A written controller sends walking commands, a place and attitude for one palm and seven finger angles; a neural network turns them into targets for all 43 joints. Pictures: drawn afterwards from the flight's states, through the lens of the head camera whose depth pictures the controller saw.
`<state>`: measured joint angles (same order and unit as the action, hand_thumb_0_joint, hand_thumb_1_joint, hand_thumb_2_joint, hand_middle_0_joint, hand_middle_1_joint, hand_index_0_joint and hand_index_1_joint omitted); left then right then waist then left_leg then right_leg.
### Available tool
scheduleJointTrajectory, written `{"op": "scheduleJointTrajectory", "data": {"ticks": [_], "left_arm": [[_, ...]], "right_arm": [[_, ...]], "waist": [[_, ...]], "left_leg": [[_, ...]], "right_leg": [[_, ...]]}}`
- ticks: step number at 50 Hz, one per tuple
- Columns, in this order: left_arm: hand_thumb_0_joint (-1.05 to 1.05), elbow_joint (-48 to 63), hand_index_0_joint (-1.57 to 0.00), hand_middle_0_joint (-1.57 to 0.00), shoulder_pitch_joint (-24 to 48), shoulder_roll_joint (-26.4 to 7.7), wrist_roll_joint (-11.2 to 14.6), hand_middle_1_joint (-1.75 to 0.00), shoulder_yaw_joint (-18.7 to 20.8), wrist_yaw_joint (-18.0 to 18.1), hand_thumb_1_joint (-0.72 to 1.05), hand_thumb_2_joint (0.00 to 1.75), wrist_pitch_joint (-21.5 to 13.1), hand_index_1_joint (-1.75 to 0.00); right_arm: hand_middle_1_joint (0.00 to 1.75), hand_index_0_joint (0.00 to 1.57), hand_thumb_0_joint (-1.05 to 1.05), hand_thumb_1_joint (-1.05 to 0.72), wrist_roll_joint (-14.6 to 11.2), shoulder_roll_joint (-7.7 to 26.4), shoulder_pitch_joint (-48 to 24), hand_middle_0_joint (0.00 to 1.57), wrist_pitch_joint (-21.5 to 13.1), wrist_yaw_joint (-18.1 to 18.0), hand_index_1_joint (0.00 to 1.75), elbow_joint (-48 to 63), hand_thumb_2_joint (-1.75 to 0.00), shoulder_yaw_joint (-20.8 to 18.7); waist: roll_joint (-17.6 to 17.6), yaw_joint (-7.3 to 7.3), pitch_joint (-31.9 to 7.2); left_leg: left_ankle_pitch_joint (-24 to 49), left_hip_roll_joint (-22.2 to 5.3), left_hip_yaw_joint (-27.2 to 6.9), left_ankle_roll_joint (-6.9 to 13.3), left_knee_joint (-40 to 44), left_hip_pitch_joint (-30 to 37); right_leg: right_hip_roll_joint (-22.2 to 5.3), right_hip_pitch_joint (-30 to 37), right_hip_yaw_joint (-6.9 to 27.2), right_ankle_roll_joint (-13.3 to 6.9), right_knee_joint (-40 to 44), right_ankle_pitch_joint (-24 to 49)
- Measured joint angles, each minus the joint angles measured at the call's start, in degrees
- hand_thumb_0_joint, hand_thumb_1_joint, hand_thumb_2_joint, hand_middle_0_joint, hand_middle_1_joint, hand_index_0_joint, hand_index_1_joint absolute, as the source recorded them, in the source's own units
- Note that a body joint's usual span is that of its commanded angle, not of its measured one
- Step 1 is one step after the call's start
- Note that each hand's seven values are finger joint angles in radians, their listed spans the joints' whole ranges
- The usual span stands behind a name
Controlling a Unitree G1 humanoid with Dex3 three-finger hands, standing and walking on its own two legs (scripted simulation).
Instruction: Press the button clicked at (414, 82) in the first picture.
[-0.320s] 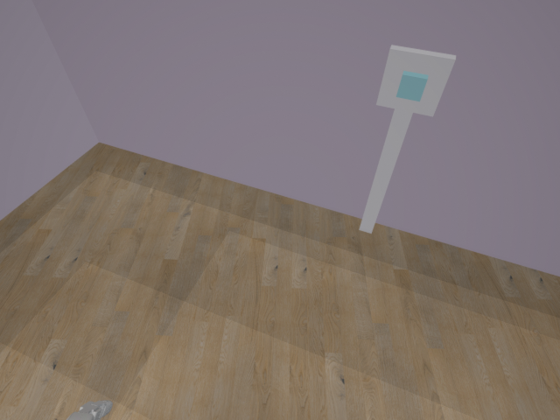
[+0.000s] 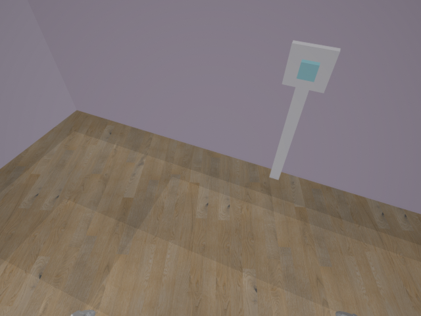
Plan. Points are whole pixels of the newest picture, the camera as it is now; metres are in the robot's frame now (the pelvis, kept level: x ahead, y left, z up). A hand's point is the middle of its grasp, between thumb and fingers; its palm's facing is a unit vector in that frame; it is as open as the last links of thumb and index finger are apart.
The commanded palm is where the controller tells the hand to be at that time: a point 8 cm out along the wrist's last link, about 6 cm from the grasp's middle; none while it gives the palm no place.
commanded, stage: stand and wait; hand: left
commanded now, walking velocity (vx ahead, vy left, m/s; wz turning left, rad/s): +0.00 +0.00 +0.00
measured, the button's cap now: (308, 70) +1.03 -0.33 -0.02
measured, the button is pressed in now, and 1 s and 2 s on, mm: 0 0 0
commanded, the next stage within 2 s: look at it before walking up in 0.50 s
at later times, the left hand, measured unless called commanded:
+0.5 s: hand out of the picture +0.06 +0.24 -0.15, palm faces -0.03 -0.94 -0.35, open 7.4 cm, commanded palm none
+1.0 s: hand out of the picture +0.05 +0.23 -0.15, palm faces -0.04 -0.94 -0.33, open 7.4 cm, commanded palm none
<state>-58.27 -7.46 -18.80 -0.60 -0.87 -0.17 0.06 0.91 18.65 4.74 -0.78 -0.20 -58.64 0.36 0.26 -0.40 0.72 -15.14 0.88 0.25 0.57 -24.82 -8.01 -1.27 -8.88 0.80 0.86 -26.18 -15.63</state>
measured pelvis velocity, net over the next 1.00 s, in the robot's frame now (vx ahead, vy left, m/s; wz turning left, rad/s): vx -0.02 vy -0.01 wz -0.01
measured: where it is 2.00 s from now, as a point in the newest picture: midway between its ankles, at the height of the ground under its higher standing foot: outside the picture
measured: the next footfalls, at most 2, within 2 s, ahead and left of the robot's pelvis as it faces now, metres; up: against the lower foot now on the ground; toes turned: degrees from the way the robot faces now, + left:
none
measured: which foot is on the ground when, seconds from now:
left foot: down 0.00-1.00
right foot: down 0.00-1.00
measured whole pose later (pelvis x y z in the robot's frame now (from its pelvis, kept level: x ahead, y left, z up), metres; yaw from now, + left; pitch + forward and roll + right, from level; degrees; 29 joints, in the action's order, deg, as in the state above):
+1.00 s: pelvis -0.02 -0.01 +0.00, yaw -1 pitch -2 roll +0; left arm -62.5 -8.2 -19.2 -0.6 -0.5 -0.4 -0.4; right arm 0.5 19.4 7.6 -0.8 -0.1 -64.1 0.3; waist -0.1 0.1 1.7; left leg -11.6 -0.7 0.4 -0.7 -20.9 -7.7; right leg 0.3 -8.7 0.9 -0.3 -22.2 -11.8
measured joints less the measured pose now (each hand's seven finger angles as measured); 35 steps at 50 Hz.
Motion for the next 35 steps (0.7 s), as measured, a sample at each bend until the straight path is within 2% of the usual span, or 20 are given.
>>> {"op": "scheduleJointTrajectory", "data": {"ticks": [16,35], "left_arm": [[0.01,-3.6,-0.21,-0.2,-1.57,-1.02,0.11,-0.3,0.44,-0.06,0.9,0.9,-0.06,-0.3],[0.01,-3.73,-0.21,-0.2,-0.1,-0.41,0.02,-0.3,0.32,-0.16,0.9,0.9,-0.55,-0.3]], "right_arm": [[0.3,0.21,0.0,-0.9,-0.29,1.25,2.81,0.2,0.35,-0.09,0.3,-4.2,-0.9,-0.24],[0.3,0.21,0.0,-0.9,-0.28,0.76,2.91,0.2,0.01,0.14,0.3,-5.25,-0.9,-0.02]], "waist": [[-0.44,0.26,1.09],[-0.53,0.66,0.45]], "left_leg": [[2.0,-0.89,-0.02,-0.78,2.21,0.54],[3.49,-1.47,0.08,-1.28,3.58,0.58]], "right_leg": [[0.87,0.39,-0.04,-0.73,2.13,2.07],[1.45,0.29,0.05,-1.16,3.4,3.59]]}}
